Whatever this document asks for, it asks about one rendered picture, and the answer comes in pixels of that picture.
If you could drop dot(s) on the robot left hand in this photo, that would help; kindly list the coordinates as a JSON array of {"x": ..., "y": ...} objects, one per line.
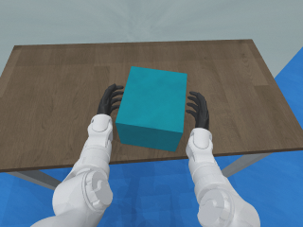
[{"x": 106, "y": 102}]

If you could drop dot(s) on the left robot upper arm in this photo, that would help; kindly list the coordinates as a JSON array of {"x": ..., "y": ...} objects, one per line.
[{"x": 80, "y": 201}]

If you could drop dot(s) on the robot right hand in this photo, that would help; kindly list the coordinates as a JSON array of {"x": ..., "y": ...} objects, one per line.
[{"x": 202, "y": 115}]

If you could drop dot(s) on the right robot upper arm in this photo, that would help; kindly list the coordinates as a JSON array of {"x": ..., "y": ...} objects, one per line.
[{"x": 220, "y": 208}]

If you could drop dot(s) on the left robot forearm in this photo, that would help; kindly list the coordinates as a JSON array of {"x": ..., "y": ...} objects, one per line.
[{"x": 96, "y": 152}]

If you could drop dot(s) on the carton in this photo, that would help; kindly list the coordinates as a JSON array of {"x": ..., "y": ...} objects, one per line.
[{"x": 152, "y": 110}]

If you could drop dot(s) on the table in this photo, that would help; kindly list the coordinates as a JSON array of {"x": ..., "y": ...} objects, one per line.
[{"x": 49, "y": 94}]

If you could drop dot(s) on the right robot forearm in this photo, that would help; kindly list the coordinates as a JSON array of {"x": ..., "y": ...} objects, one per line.
[{"x": 204, "y": 170}]

